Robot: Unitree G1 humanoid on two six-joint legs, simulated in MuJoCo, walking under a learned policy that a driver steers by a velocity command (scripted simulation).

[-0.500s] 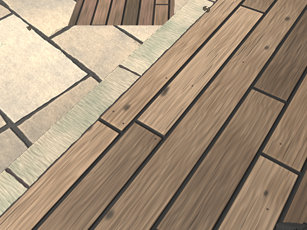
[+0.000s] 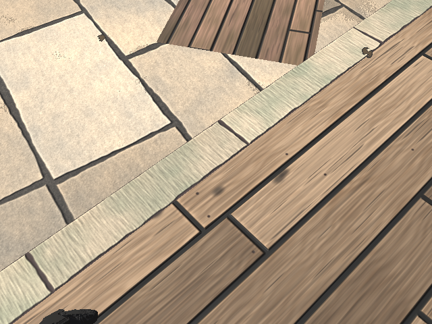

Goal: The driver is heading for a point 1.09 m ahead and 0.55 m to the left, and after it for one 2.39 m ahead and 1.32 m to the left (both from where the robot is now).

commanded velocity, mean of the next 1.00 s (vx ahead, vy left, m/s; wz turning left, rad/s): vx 0.01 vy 0.00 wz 0.69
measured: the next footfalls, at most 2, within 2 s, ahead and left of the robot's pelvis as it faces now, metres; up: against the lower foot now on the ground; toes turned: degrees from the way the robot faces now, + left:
right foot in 0.08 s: +0.14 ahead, -0.15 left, +0.00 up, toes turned +16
left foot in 0.56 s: +0.00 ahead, +0.10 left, +0.00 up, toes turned +37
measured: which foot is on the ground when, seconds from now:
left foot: down 0.00-0.08, up 0.10-0.54, down 0.56-1.00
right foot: up 0.00-0.06, down 0.08-0.56, up 0.58-0.94, down 0.96-1.00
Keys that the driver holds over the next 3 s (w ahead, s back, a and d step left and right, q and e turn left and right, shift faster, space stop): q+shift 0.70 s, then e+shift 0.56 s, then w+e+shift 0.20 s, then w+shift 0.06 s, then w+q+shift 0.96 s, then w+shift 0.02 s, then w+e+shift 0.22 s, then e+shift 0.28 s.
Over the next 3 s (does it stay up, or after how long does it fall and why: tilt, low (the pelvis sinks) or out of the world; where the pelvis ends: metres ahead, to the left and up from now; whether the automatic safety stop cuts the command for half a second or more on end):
stays up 1.09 0.53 -0.14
